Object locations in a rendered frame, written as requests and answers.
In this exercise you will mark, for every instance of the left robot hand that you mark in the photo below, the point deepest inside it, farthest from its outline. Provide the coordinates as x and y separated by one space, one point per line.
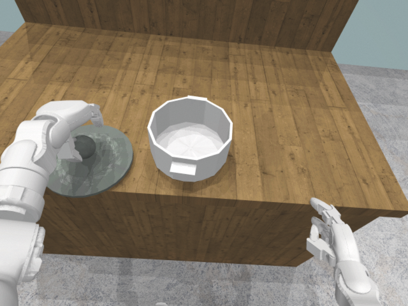
75 113

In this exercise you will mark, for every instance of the table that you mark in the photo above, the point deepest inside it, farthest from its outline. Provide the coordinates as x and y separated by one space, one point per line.
298 132

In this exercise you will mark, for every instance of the left robot upper arm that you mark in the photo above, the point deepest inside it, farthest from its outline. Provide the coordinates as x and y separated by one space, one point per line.
21 248

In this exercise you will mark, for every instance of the right robot hand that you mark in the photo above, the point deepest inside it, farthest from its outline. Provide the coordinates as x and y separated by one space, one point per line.
337 242

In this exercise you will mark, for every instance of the pot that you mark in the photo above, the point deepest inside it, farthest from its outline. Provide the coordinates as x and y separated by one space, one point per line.
189 138

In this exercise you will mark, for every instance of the robot left forearm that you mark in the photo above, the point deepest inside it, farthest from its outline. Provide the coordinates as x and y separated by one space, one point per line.
26 165

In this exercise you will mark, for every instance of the knob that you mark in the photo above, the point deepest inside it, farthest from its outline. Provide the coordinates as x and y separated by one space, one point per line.
85 145

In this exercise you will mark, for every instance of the lid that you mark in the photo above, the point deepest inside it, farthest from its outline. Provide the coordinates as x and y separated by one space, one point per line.
104 169

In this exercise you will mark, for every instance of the robot right forearm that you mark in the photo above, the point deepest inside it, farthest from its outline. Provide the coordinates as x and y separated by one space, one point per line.
354 287

